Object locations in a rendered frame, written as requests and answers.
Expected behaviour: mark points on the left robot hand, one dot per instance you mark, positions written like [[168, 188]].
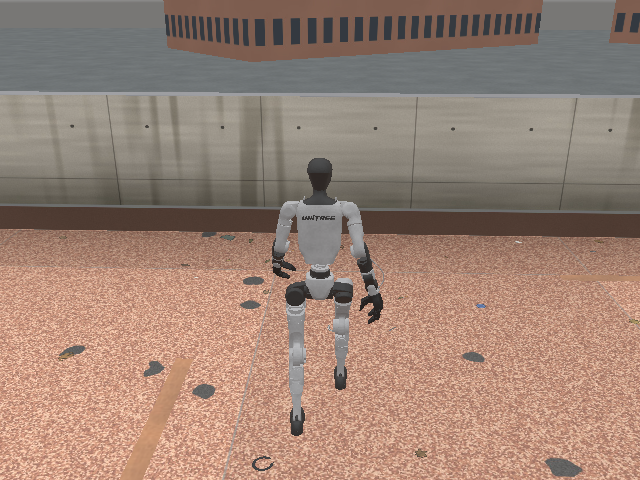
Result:
[[286, 265]]

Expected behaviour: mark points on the robot right forearm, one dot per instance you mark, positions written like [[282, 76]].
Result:
[[367, 273]]

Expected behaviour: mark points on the robot left forearm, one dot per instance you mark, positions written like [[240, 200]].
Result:
[[277, 258]]

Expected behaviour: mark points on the left robot foot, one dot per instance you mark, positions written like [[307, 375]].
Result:
[[297, 426]]

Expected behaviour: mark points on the left robot thigh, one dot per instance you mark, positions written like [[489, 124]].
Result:
[[295, 309]]

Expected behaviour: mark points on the robot left upper arm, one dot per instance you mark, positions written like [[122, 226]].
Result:
[[287, 212]]

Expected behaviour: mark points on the robot right upper arm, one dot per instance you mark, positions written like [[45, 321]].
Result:
[[351, 212]]

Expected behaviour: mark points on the right robot hand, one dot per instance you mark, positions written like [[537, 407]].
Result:
[[377, 303]]

